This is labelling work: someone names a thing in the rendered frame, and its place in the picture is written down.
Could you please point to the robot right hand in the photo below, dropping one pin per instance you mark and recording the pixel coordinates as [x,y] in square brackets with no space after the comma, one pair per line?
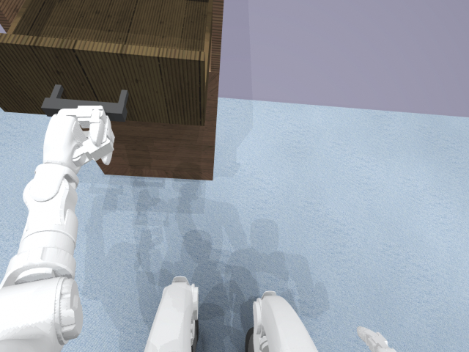
[375,341]

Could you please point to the robot left forearm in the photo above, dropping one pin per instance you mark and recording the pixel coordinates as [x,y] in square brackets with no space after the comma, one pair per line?
[48,242]

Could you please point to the handle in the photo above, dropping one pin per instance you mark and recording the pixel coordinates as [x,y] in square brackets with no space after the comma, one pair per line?
[115,111]

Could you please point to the robot right shin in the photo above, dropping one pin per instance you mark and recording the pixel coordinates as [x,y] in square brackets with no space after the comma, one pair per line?
[260,344]

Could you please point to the robot left upper arm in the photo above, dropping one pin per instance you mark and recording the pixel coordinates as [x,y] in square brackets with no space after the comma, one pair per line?
[40,316]

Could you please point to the drawer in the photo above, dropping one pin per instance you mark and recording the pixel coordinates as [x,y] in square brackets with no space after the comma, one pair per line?
[157,50]

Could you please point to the robot left hand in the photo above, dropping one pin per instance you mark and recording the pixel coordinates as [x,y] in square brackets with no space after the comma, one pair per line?
[64,135]

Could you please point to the cabinet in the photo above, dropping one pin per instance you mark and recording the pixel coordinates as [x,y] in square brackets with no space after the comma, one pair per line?
[153,149]

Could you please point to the robot left thigh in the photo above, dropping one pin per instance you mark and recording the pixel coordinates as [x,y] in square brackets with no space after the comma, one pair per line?
[171,328]

